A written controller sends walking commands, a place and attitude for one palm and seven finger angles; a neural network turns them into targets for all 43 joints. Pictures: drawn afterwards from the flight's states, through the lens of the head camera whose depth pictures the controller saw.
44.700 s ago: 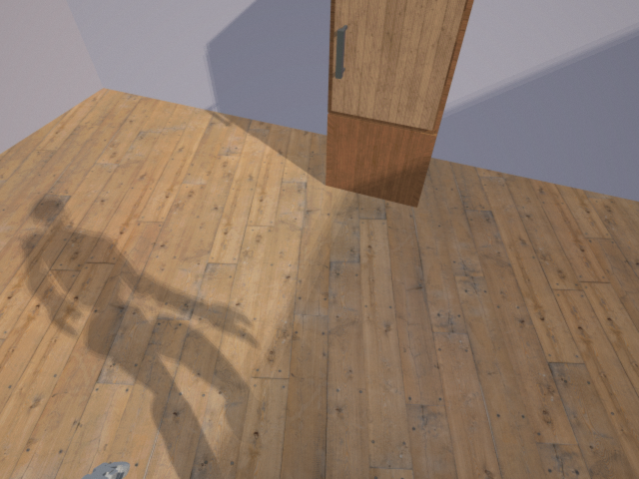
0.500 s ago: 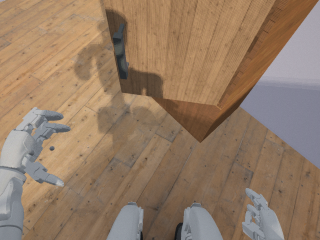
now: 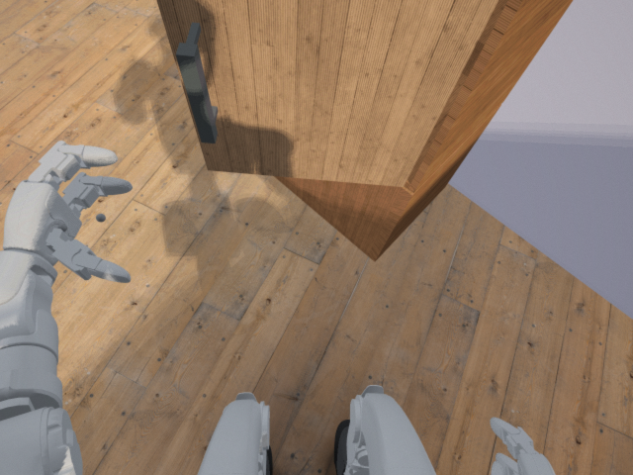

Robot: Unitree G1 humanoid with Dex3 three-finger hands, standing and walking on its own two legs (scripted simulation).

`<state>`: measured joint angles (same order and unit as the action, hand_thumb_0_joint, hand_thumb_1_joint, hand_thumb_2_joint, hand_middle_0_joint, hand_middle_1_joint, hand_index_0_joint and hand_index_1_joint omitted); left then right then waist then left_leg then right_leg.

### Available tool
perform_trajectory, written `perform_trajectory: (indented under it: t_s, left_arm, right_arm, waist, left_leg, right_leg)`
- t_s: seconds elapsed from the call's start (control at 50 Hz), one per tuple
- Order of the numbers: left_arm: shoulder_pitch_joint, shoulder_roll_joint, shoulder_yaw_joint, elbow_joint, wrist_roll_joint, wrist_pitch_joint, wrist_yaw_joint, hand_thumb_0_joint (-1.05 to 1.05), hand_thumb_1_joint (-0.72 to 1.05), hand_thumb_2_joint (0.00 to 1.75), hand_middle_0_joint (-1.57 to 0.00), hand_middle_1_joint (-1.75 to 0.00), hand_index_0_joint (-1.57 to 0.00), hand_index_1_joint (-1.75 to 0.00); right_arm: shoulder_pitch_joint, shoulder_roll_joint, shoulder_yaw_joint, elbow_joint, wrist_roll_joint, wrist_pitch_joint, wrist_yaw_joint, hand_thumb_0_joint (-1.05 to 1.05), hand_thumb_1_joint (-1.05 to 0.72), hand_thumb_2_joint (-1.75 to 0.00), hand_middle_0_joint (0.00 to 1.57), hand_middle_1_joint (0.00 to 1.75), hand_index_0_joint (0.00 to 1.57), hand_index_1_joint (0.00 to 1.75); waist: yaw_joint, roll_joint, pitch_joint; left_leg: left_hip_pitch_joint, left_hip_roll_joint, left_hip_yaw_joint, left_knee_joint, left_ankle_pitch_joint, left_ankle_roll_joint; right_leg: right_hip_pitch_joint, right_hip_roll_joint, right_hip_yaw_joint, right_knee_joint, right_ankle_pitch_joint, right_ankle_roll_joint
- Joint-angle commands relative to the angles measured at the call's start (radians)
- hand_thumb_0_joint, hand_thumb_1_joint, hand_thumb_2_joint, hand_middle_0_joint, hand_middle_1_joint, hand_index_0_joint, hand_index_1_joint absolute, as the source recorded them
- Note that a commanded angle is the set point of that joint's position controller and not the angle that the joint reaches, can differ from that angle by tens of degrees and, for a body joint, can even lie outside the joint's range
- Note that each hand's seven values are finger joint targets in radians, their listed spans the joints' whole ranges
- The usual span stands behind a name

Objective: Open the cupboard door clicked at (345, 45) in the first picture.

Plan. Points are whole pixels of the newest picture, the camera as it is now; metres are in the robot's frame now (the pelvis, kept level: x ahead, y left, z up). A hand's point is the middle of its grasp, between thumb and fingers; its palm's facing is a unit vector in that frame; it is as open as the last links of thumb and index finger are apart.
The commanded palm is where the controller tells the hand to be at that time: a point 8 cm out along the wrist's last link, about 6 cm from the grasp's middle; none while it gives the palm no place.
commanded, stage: move the hooked fingers beside the handle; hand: left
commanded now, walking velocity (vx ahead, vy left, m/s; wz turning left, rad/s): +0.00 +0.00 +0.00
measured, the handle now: (202, 88) +0.63 +0.18 +0.02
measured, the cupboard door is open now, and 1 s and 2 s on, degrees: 40 40 40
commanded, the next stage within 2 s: slide the fingers in behind the handle in 1.74 s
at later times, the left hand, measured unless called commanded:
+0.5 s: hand (129, 151) +0.50 +0.25 +0.03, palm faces -0.05 -1.00 -0.03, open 14.0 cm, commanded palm +0.50 +0.29 +0.03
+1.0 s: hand (147, 101) +0.59 +0.25 +0.03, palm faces -0.05 -1.00 -0.02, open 14.0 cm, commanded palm +0.58 +0.26 +0.03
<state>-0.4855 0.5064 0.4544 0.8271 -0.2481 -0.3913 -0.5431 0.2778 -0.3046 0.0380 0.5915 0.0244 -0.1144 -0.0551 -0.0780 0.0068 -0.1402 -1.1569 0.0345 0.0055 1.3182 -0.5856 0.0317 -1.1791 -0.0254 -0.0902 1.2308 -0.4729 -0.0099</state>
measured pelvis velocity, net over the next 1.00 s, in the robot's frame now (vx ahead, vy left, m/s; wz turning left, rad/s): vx -0.01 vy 0.01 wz -0.06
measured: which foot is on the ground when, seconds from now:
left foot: down 0.00-1.00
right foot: down 0.00-1.00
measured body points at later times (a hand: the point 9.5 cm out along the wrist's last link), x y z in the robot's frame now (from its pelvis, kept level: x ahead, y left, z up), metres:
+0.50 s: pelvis +0.00 +0.00 -0.02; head +0.18 +0.03 +0.40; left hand +0.50 +0.30 +0.04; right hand +0.04 -0.28 -0.12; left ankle +0.02 +0.10 -0.62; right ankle +0.06 -0.12 -0.62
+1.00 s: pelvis -0.01 +0.01 -0.03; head +0.22 +0.05 +0.35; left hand +0.58 +0.30 +0.03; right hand -0.03 -0.26 -0.12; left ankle +0.02 +0.10 -0.62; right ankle +0.06 -0.12 -0.62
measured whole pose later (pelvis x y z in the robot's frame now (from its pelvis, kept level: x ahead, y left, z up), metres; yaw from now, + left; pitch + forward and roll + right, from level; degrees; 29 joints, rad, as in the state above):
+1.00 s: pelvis -0.01 +0.01 -0.03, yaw -3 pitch +34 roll -8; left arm -1.21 0.89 0.51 1.29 0.01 -0.30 -0.44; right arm 0.35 -0.30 0.13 0.57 -0.04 0.07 -0.02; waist -0.29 0.04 -0.09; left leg -1.46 0.06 -0.03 1.46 -0.61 0.05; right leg -1.44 0.00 -0.12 1.30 -0.46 0.00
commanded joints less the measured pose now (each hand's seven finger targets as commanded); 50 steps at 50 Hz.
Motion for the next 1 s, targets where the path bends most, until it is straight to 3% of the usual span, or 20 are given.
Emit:
perform_trajectory:
  t_s: [0.0,0.06,0.16,0.22,0.26,0.28,0.32,0.38,0.46,0.52,0.56,0.58,0.62,0.68,0.72,0.78,0.82,0.88,0.92,0.98]
  left_arm:
    - [-0.389,0.325,0.078,-0.144,-0.004,-0.085,0.006,0.0,-0.5,0.3,-0.3,-1.2,-0.3,-1.2]
    - [-0.384,0.334,0.086,-0.106,0.007,-0.077,0.01,0.0,-0.5,0.3,-0.3,-1.2,-0.3,-1.2]
    - [-0.509,0.357,0.076,-0.006,0.039,-0.068,0.029,0.0,-0.5,0.3,-0.3,-1.2,-0.3,-1.2]
    - [-0.579,0.405,0.103,-0.005,0.054,-0.093,0.043,0.0,-0.5,0.3,-0.3,-1.2,-0.3,-1.2]
    - [-0.605,0.389,0.083,0.015,0.061,-0.096,0.045,0.0,-0.5,0.3,-0.3,-1.2,-0.3,-1.2]
    - [-0.623,0.39,0.08,0.041,0.06,-0.096,0.044,0.0,-0.5,0.3,-0.3,-1.2,-0.3,-1.2]
    - [-0.639,0.445,0.111,0.087,0.074,-0.086,0.044,0.0,-0.5,0.3,-0.3,-1.2,-0.3,-1.2]
    - [-0.705,0.466,0.103,0.08,0.089,-0.08,0.043,0.0,-0.5,0.3,-0.3,-1.2,-0.3,-1.2]
    - [-0.775,0.484,0.093,0.111,0.106,-0.067,0.05,0.0,-0.5,0.3,-0.3,-1.2,-0.3,-1.2]
    - [-0.798,0.53,0.121,0.147,0.119,-0.057,0.057,0.0,-0.5,0.3,-0.3,-1.2,-0.3,-1.2]
    - [-0.857,0.53,0.092,0.179,0.136,-0.04,0.061,0.0,-0.5,0.3,-0.3,-1.2,-0.3,-1.2]
    - [-0.892,0.53,0.085,0.171,0.137,-0.042,0.065,0.0,-0.5,0.3,-0.3,-1.2,-0.3,-1.2]
    - [-0.901,0.584,0.123,0.148,0.15,-0.045,0.073,0.0,-0.5,0.3,-0.3,-1.2,-0.3,-1.2]
    - [-0.955,0.569,0.097,0.175,0.158,-0.035,0.076,0.0,-0.5,0.3,-0.3,-1.2,-0.3,-1.2]
    - [-0.967,0.591,0.098,0.189,0.175,-0.021,0.078,0.0,-0.5,0.3,-0.3,-1.2,-0.3,-1.2]
    - [-1.019,0.596,0.086,0.216,0.19,-0.003,0.086,0.0,-0.5,0.3,-0.3,-1.2,-0.3,-1.2]
    - [-1.068,0.642,0.096,0.22,0.206,0.006,0.093,0.0,-0.5,0.3,-0.3,-1.2,-0.3,-1.2]
    - [-1.135,0.63,0.067,0.23,0.225,0.012,0.105,0.0,-0.5,0.3,-0.3,-1.2,-0.3,-1.2]
    - [-1.149,0.668,0.082,0.257,0.236,0.02,0.109,0.0,-0.5,0.3,-0.3,-1.2,-0.3,-1.2]
    - [-1.066,0.688,0.105,0.263,0.246,0.035,0.098,0.0,-0.5,0.3,-0.3,-1.2,-0.3,-1.2]
  right_arm:
    - [0.114,-0.178,-0.075,-0.069,-0.002,-0.011,-0.008,0.0,-0.9,-0.9,0.2,0.3,0.2,0.3]
    - [0.126,-0.177,-0.076,-0.068,-0.004,0.011,0.001,0.0,-0.9,-0.9,0.2,0.3,0.2,0.3]
    - [0.145,-0.182,-0.069,-0.058,-0.006,0.046,0.005,0.0,-0.9,-0.9,0.2,0.3,0.2,0.3]
    - [0.162,-0.189,-0.07,-0.054,-0.014,0.058,0.003,0.0,-0.9,-0.9,0.2,0.3,0.2,0.3]
    - [0.168,-0.185,-0.066,-0.048,-0.017,0.068,0.007,0.0,-0.9,-0.9,0.2,0.3,0.2,0.3]
    - [0.173,-0.186,-0.064,-0.045,-0.017,0.072,0.006,0.0,-0.9,-0.9,0.2,0.3,0.2,0.3]
    - [0.183,-0.192,-0.059,-0.041,-0.018,0.085,0.005,0.0,-0.9,-0.9,0.2,0.3,0.2,0.3]
    - [0.189,-0.191,-0.053,-0.047,-0.022,0.096,0.007,0.0,-0.9,-0.9,0.2,0.3,0.2,0.3]
    - [0.204,-0.196,-0.046,-0.037,-0.027,0.115,0.012,0.0,-0.9,-0.9,0.2,0.3,0.2,0.3]
    - [0.222,-0.204,-0.042,-0.036,-0.031,0.127,0.013,0.0,-0.9,-0.9,0.2,0.3,0.2,0.3]
    - [0.221,-0.205,-0.031,-0.034,-0.033,0.134,0.011,0.0,-0.9,-0.9,0.2,0.3,0.2,0.3]
    - [0.228,-0.204,-0.029,-0.036,-0.033,0.135,0.01,0.0,-0.9,-0.9,0.2,0.3,0.2,0.3]
    - [0.246,-0.211,-0.031,-0.036,-0.041,0.142,0.012,0.0,-0.9,-0.9,0.2,0.3,0.2,0.3]
    - [0.256,-0.208,-0.023,-0.032,-0.042,0.153,0.017,0.0,-0.9,-0.9,0.2,0.3,0.2,0.3]
    - [0.265,-0.212,-0.02,-0.031,-0.044,0.163,0.019,0.0,-0.9,-0.9,0.2,0.3,0.2,0.3]
    - [0.279,-0.212,-0.011,-0.034,-0.047,0.17,0.021,0.0,-0.9,-0.9,0.2,0.3,0.2,0.3]
    - [0.287,-0.215,-0.004,-0.033,-0.051,0.177,0.018,0.0,-0.9,-0.9,0.2,0.3,0.2,0.3]
    - [0.304,-0.215,0.002,-0.028,-0.058,0.18,0.02,0.0,-0.9,-0.9,0.2,0.3,0.2,0.3]
    - [0.314,-0.22,0.009,-0.028,-0.062,0.185,0.019,0.0,-0.9,-0.9,0.2,0.3,0.2,0.3]
    - [0.333,-0.218,0.009,-0.043,-0.065,0.199,0.025,0.0,-0.9,-0.9,0.2,0.3,0.2,0.3]
  waist:
    - [-0.002,0.135,-0.485]
    - [-0.002,0.133,-0.511]
    - [-0.035,0.121,-0.447]
    - [-0.04,0.135,-0.519]
    - [-0.052,0.161,-0.522]
    - [-0.067,0.132,-0.508]
    - [-0.067,0.125,-0.514]
    - [-0.074,0.188,-0.538]
    - [-0.103,0.197,-0.545]
    - [-0.109,0.196,-0.556]
    - [-0.133,0.206,-0.511]
    - [-0.143,0.21,-0.517]
    - [-0.128,0.257,-0.605]
    - [-0.162,0.244,-0.584]
    - [-0.157,0.28,-0.585]
    - [-0.182,0.285,-0.564]
    - [-0.189,0.301,-0.572]
    - [-0.221,0.33,-0.561]
    - [-0.223,0.332,-0.576]
    - [-0.197,0.357,-0.613]
  left_leg:
    - [0.307,-0.017,-0.069,-0.178,0.398,-0.016]
    - [0.31,-0.016,-0.068,-0.169,0.444,-0.013]
    - [0.246,-0.013,-0.068,-0.161,0.364,-0.006]
    - [0.289,-0.012,-0.083,-0.152,0.405,-0.009]
    - [0.292,-0.012,-0.081,-0.143,0.424,-0.009]
    - [0.276,-0.012,-0.081,-0.133,0.425,-0.003]
    - [0.234,-0.012,-0.077,-0.124,0.41,0.001]
    - [0.25,-0.011,-0.081,-0.112,0.44,0.0]
    - [0.249,-0.004,-0.092,-0.098,0.442,0.0]
    - [0.253,0.0,-0.1,-0.089,0.449,-0.001]
    - [0.212,0.0,-0.102,-0.086,0.404,0.002]
    - [0.225,0.0,-0.107,-0.083,0.413,0.004]
    - [0.275,0.002,-0.116,-0.075,0.475,-0.006]
    - [0.264,0.007,-0.122,-0.061,0.484,-0.002]
    - [0.267,0.009,-0.122,-0.063,0.481,-0.007]
    - [0.259,0.012,-0.133,-0.056,0.477,-0.004]
    - [0.234,0.012,-0.13,-0.048,0.464,-0.004]
    - [0.259,0.018,-0.148,-0.04,0.48,-0.007]
    - [0.248,0.018,-0.148,-0.032,0.484,-0.01]
    - [0.282,0.022,-0.154,-0.033,0.556,-0.016]
  right_leg:
    - [0.243,0.04,0.05,-0.114,0.191,-0.024]
    - [0.256,0.038,0.051,-0.11,0.232,-0.019]
    - [0.207,0.042,0.051,-0.112,0.181,-0.015]
    - [0.199,0.045,0.046,-0.097,0.193,-0.017]
    - [0.189,0.044,0.048,-0.098,0.208,-0.015]
    - [0.183,0.048,0.048,-0.096,0.214,-0.015]
    - [0.205,0.047,0.054,-0.094,0.221,-0.011]
    - [0.182,0.049,0.052,-0.079,0.234,-0.015]
    - [0.153,0.052,0.049,-0.08,0.228,-0.01]
    - [0.129,0.055,0.042,-0.074,0.221,-0.011]
    - [0.103,0.055,0.04,-0.073,0.191,-0.01]
    - [0.092,0.058,0.036,-0.068,0.193,-0.013]
    - [0.097,0.056,0.034,-0.058,0.221,-0.014]
    - [0.071,0.062,0.029,-0.054,0.229,-0.013]
    - [0.061,0.062,0.028,-0.056,0.219,-0.013]
    - [0.025,0.066,0.021,-0.051,0.212,-0.015]
    - [0.03,0.065,0.02,-0.046,0.211,-0.014]
    - [-0.028,0.068,0.011,-0.038,0.205,-0.016]
    - [-0.022,0.069,0.009,-0.035,0.207,-0.015]
    - [-0.01,0.07,0.002,-0.023,0.236,-0.02]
